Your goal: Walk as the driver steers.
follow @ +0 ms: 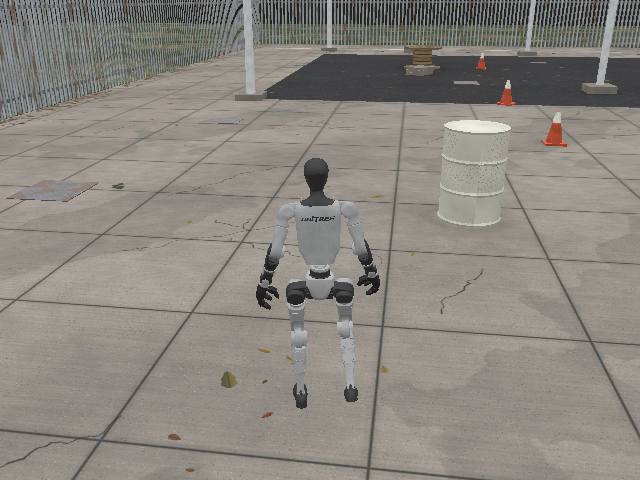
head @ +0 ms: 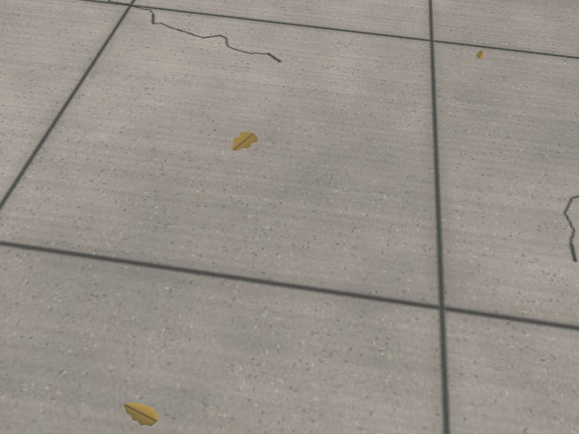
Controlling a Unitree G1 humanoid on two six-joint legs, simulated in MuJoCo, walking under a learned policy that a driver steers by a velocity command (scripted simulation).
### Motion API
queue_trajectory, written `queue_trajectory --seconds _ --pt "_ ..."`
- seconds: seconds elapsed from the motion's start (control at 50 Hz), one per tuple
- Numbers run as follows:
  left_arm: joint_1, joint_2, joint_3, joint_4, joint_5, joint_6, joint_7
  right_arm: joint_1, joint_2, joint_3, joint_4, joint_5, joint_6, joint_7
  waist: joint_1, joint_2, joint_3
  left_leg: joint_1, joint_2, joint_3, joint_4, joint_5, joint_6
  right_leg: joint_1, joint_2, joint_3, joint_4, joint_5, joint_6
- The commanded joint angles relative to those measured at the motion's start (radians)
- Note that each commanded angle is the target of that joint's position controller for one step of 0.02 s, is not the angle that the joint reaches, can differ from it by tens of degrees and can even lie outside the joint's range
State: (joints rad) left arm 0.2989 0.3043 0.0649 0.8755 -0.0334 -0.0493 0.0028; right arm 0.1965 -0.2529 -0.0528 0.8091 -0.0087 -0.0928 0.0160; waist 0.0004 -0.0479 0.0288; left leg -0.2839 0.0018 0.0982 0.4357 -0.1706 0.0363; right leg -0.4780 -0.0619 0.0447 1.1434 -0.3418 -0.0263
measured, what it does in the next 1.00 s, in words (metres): walks ahead, turning right: right foot, then left foot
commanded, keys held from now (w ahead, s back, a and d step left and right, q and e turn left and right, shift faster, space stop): w+e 0.36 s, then w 0.64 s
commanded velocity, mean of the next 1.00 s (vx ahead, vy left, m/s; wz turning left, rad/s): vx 0.50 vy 0.00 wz -0.30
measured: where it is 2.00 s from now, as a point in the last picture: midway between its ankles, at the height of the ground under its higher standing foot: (388, 232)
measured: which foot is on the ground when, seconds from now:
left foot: down 0.00-0.38, up 0.40-0.88, down 0.90-1.00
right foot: up 0.00-0.36, down 0.38-0.92, up 0.94-1.00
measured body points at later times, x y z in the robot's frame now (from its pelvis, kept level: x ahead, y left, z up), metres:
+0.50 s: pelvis +0.27 -0.08 -0.01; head +0.30 -0.09 +0.44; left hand +0.47 +0.16 -0.11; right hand +0.28 -0.37 -0.14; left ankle +0.19 +0.10 -0.64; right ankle +0.31 -0.15 -0.74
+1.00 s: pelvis +0.57 -0.10 -0.01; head +0.60 -0.10 +0.44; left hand +0.68 +0.16 -0.15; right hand +0.64 -0.40 -0.12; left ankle +0.68 -0.04 -0.74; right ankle +0.36 -0.17 -0.65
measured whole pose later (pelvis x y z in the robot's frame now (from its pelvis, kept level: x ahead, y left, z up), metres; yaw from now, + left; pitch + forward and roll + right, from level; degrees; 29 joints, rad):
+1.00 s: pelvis +0.57 -0.10 -0.01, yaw -18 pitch +2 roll +0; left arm 0.34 0.28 0.06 0.88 -0.03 -0.06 0.00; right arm 0.10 -0.27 -0.05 0.84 0.01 -0.10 0.04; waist 0.02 -0.02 0.04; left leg -0.43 -0.03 0.05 0.54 -0.14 0.06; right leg -0.24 0.03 0.07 1.08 -0.47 -0.04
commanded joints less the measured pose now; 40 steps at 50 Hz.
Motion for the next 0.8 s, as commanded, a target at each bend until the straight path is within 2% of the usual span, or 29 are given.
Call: queue_trajectory --seconds 0.02,0.08,0.16,0.22,0.26,0.28,0.32,0.34,0.36,0.38,0.4,0.42,0.44,0.46,0.48,0.5,0.52,0.54,0.6,0.64,0.7,0.74,0.8 --pt "0.024 0.042 0.022 -0.063 0.001 0.016 0.005 -0.017 -0.106 -0.029 -0.028 -0.008 -0.028 -0.004 0.01 0.157 -0.022 0.112 0.265 -0.206 -0.301 0.06 0.134 -0.146 -0.083 0.059 0.006 0.107 0.009" --pt "-0.032 0.034 0.025 -0.092 0.008 0.025 0.003 0.005 -0.128 -0.039 -0.001 -0.013 -0.03 -0.016 0.006 0.116 0.005 0.14 0.262 -0.1 -0.316 0.167 0.143 -0.215 -0.081 0.073 -0.102 0.231 0.024" --pt "-0.148 0.01 0.013 -0.132 0.014 0.014 -0.023 0.027 -0.159 -0.046 0.017 -0.006 -0.017 -0.031 -0.031 0.095 0.035 0.177 0.243 0.021 -0.329 0.21 0.123 -0.192 -0.065 0.001 -0.337 0.395 0.02" --pt "-0.248 -0.002 0.004 -0.179 0.015 0.013 -0.042 0.08 -0.182 -0.055 0.04 0.006 0.0 -0.035 -0.07 0.075 0.07 0.27 0.274 0.061 -0.313 0.239 0.121 -0.219 -0.057 -0.042 -0.441 0.389 0.001" --pt "-0.286 0.004 0.003 -0.208 0.013 0.015 -0.053 0.103 -0.194 -0.061 0.054 0.017 0.016 -0.035 -0.076 0.079 0.081 0.349 0.295 0.081 -0.275 0.302 0.111 -0.237 -0.046 -0.066 -0.483 0.332 -0.019" --pt "-0.291 0.011 0.006 -0.22 0.013 0.015 -0.058 0.103 -0.202 -0.065 0.056 0.023 0.024 -0.035 -0.068 0.086 0.077 0.379 0.302 0.093 -0.243 0.378 0.103 -0.225 -0.033 -0.084 -0.497 0.29 -0.032" --pt "-0.25 0.042 0.022 -0.23 0.013 0.02 -0.063 0.082 -0.23 -0.073 0.05 0.031 0.039 -0.04 -0.024 0.121 0.024 0.412 0.302 0.122 -0.119 0.708 0.081 -0.116 0.027 -0.141 -0.5 0.189 -0.07" --pt "-0.175 0.069 0.038 -0.219 0.01 0.023 -0.062 0.07 -0.242 -0.077 0.046 0.035 0.047 -0.042 0.023 0.137 -0.025 0.409 0.294 0.133 0.002 0.854 0.07 -0.012 0.068 -0.168 -0.499 0.141 -0.094" --pt "-0.035 0.113 0.065 -0.186 0.007 0.024 -0.056 0.048 -0.245 -0.075 0.041 0.04 0.054 -0.044 0.107 0.125 -0.097 0.351 0.263 0.156 0.193 0.883 0.044 0.184 0.113 -0.18 -0.559 0.179 -0.128" --pt "0.133 0.185 0.1 -0.14 0.008 0.032 -0.036 0.061 -0.215 -0.062 0.035 0.026 0.048 -0.045 0.179 0.055 -0.186 0.135 0.223 0.155 0.469 0.649 0.001 0.496 0.076 -0.059 -0.604 0.21 -0.174" --pt "0.119 0.296 0.114 -0.134 0.0 0.026 -0.023 0.164 -0.052 -0.011 -0.013 -0.017 0.023 -0.027 0.056 -0.228 -0.252 -0.338 0.029 0.101 0.836 -0.315 -0.063 0.841 -0.2 0.479 -0.667 0.106 -0.35" --pt "0.153 0.222 0.087 -0.164 0.012 0.009 -0.028 0.102 -0.105 -0.011 -0.012 0.022 -0.021 -0.012 0.11 -0.115 -0.41 -0.446 -0.02 -0.148 0.968 -0.432 -0.053 0.907 -0.3 0.776 -0.838 -0.016 -0.413" --pt "0.122 0.16 0.068 -0.149 0.023 -0.004 -0.033 -0.003 -0.166 -0.03 -0.033 0.068 -0.042 -0.003 0.132 -0.049 -0.271 -0.527 0.034 -0.167 0.962 -0.342 -0.027 0.824 -0.274 0.623 -0.863 0.063 -0.347" --pt "0.056 0.136 0.06 -0.155 0.019 -0.013 -0.032 -0.031 -0.155 -0.025 -0.04 0.062 -0.052 -0.008 0.093 0.0 -0.18 -0.507 0.085 -0.163 0.883 -0.252 -0.009 0.68 -0.234 0.486 -0.855 0.15 -0.306" --pt "-0.023 0.094 0.046 -0.165 0.022 -0.016 -0.031 -0.036 -0.157 -0.029 -0.023 0.037 -0.05 -0.015 0.054 0.032 -0.117 -0.448 0.123 -0.157 0.803 -0.197 -0.011 0.538 -0.195 0.373 -0.861 0.264 -0.274" --pt "-0.066 0.063 0.034 -0.178 0.036 -0.02 -0.028 -0.011 -0.163 -0.036 -0.01 0.027 -0.038 -0.015 0.018 0.012 -0.098 -0.37 0.148 -0.165 0.758 -0.155 -0.014 0.441 -0.167 0.303 -0.884 0.352 -0.261" --pt "-0.078 0.059 0.031 -0.18 0.041 -0.023 -0.026 0.012 -0.157 -0.038 0.0 0.024 -0.024 -0.014 -0.001 0.007 -0.091 -0.323 0.155 -0.165 0.726 -0.134 -0.02 0.389 -0.152 0.273 -0.91 0.385 -0.257" --pt "-0.075 0.068 0.033 -0.175 0.036 -0.028 -0.024 0.026 -0.141 -0.036 0.006 0.019 -0.011 -0.014 -0.011 0.014 -0.085 -0.308 0.156 -0.157 0.688 -0.118 -0.032 0.36 -0.146 0.241 -0.932 0.423 -0.259" --pt "-0.037 0.104 0.039 -0.148 0.031 -0.038 -0.011 -0.041 -0.109 -0.026 -0.013 0.006 0.009 -0.018 -0.002 0.022 -0.032 -0.363 0.155 -0.14 0.54 0.003 -0.07 0.323 -0.128 0.154 -0.979 0.497 -0.253" --pt "-0.016 0.105 0.038 -0.133 0.029 -0.035 -0.002 -0.098 -0.099 -0.022 -0.027 0.006 0.008 -0.014 0.018 0.008 -0.016 -0.374 0.142 -0.131 0.402 0.139 -0.078 0.331 -0.097 0.097 -0.985 0.492 -0.222" --pt "0.023 0.112 0.037 -0.107 0.025 -0.033 0.002 -0.192 -0.078 -0.01 -0.046 0.015 -0.001 -0.002 0.058 -0.006 0.008 -0.323 0.102 -0.103 0.21 0.304 -0.071 0.33 -0.075 0.05 -0.998 0.397 -0.187" --pt "0.058 0.116 0.038 -0.081 0.022 -0.032 0.002 -0.243 -0.078 -0.007 -0.06 0.021 -0.005 0.006 0.079 -0.013 0.032 -0.322 0.087 -0.103 0.147 0.332 -0.062 0.365 -0.098 0.063 -0.997 0.349 -0.186" --pt "0.092 0.119 0.041 -0.048 0.018 -0.02 0.005 -0.288 -0.093 -0.007 -0.083 0.023 -0.013 0.022 0.085 -0.017 0.05 -0.378 0.075 -0.114 0.082 0.263 -0.028 0.495 -0.154 0.086 -0.943 0.4 -0.179"
Velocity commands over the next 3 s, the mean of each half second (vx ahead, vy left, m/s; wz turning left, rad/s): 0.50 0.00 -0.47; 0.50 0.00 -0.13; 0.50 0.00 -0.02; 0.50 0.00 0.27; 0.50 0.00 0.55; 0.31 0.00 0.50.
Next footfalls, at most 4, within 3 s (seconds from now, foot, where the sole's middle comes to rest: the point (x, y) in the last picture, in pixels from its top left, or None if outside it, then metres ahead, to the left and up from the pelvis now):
0.38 right None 0.34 -0.17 -0.78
0.90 left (309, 338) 0.72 -0.05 -0.78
1.44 right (423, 272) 0.93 -0.37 -0.78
2.00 left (358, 178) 1.28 -0.22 -0.78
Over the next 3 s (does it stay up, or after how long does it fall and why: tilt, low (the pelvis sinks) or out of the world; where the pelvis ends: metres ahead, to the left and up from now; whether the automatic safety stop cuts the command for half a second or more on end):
stays up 1.60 -0.26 -0.02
